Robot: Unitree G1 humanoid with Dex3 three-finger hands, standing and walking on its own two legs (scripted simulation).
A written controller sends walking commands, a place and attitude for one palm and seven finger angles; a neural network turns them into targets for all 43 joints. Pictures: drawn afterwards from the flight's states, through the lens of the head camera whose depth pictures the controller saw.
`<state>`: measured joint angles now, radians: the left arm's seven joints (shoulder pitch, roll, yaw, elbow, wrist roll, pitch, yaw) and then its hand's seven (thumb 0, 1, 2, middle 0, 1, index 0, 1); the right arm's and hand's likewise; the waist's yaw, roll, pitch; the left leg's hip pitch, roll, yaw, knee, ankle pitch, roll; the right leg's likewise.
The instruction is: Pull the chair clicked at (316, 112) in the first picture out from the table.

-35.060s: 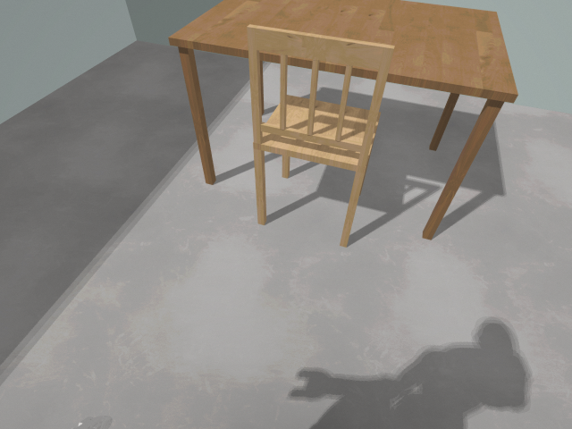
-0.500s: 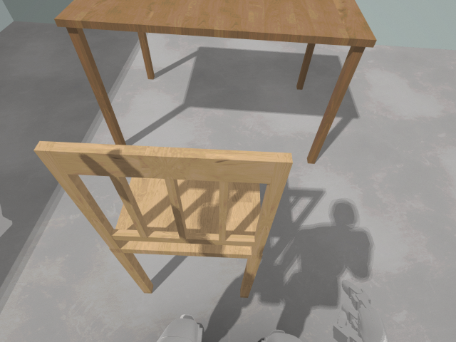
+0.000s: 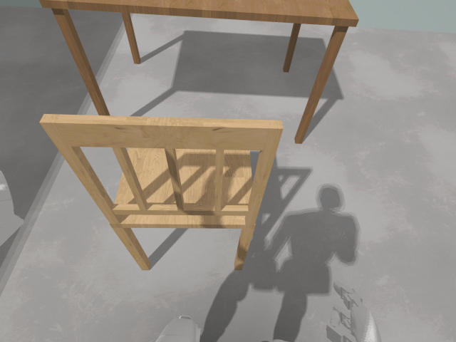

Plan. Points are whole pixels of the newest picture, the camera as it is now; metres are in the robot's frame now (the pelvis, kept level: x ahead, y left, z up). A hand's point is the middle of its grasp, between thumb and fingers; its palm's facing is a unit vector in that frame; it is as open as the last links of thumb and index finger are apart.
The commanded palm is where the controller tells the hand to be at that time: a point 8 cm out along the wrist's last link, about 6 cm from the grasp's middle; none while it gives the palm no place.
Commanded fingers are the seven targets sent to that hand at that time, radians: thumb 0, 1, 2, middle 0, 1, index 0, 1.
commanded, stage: stop stepping back and stand still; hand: left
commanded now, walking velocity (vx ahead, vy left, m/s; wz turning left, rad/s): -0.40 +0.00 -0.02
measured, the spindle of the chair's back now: (176, 181) +0.45 +0.16 -0.08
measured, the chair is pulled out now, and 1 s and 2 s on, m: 0.59 0.59 0.59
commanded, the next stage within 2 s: let the arm hang, fingers relaxed in 0.98 s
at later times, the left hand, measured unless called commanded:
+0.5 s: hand out of the picture +0.12 +0.28 +0.17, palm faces +0.45 -0.80 -0.39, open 7.4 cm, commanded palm +0.06 +0.31 +0.19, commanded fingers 0.00 0.90 0.90 -0.20 -0.30 -0.20 -0.30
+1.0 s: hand out of the picture +0.09 +0.30 +0.18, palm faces +0.38 -0.77 -0.51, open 7.4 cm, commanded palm +0.03 +0.34 +0.19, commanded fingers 0.00 0.90 0.90 -0.20 -0.30 -0.20 -0.30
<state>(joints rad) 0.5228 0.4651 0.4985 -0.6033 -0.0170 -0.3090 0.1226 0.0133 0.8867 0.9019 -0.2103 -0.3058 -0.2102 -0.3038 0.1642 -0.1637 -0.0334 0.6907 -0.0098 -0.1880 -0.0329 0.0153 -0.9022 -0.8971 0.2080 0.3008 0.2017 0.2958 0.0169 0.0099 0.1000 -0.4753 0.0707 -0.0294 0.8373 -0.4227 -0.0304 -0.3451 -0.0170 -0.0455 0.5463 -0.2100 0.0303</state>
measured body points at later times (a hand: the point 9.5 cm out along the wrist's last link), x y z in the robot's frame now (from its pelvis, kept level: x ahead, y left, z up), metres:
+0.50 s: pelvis -0.08 +0.01 +0.00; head -0.10 +0.04 +0.45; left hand +0.09 +0.32 +0.19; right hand +0.05 -0.24 -0.07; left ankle +0.02 +0.12 -0.72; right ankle -0.05 -0.14 -0.72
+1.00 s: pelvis -0.10 +0.03 +0.01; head -0.09 +0.05 +0.46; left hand +0.07 +0.33 +0.21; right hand +0.05 -0.18 -0.07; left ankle -0.05 +0.13 -0.73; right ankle -0.09 -0.11 -0.72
